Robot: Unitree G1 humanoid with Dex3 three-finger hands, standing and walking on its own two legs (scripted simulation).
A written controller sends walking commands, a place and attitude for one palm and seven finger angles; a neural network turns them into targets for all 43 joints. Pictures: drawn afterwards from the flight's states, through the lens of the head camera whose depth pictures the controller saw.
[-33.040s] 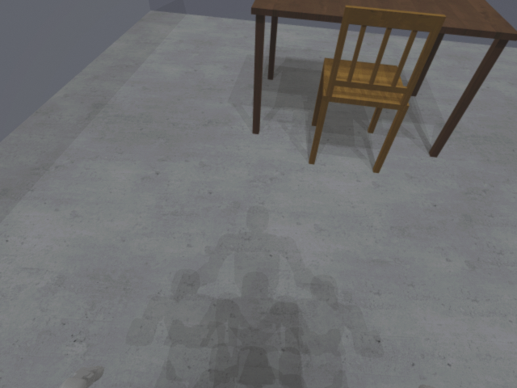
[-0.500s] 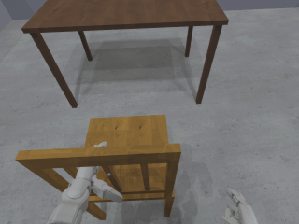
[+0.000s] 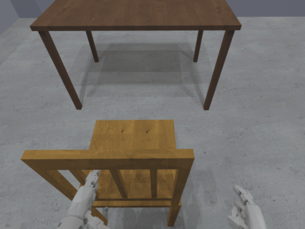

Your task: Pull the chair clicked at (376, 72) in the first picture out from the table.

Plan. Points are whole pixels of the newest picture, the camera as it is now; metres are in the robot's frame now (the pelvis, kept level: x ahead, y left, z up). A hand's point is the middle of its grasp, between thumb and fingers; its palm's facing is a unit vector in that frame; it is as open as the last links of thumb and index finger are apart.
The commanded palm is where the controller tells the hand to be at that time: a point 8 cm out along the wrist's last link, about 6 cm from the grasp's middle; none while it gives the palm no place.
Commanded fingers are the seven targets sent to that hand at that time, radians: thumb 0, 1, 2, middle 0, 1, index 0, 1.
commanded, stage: draw the fingers out of the gap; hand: left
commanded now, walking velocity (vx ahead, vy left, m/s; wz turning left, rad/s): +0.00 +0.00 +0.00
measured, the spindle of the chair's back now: (120, 183) +0.27 +0.11 -0.08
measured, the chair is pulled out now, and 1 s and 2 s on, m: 0.66 0.66 0.66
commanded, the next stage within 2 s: draw the hand back to the body in 0.38 s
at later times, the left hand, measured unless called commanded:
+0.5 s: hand out of the picture +0.13 +0.13 -0.01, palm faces -0.11 -0.98 -0.16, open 17.5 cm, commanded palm +0.11 +0.18 +0.01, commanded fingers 0.00 -0.55 0.20 0.00 0.00 0.00 0.00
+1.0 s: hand (70, 219) +0.14 +0.16 +0.08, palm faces +0.01 -0.99 -0.12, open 17.3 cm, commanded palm +0.10 +0.23 +0.10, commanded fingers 0.00 -0.33 0.31 -0.03 -0.05 -0.03 -0.05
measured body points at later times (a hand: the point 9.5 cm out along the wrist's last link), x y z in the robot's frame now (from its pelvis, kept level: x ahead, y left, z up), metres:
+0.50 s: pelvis -0.01 +0.01 -0.01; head +0.01 +0.00 +0.44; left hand +0.13 +0.18 +0.00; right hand +0.18 -0.23 -0.07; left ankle -0.03 +0.14 -0.70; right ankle +0.01 -0.14 -0.70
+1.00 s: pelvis -0.02 +0.00 -0.02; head -0.01 -0.02 +0.43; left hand +0.14 +0.22 +0.09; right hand +0.16 -0.22 -0.09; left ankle -0.03 +0.14 -0.70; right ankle +0.01 -0.14 -0.70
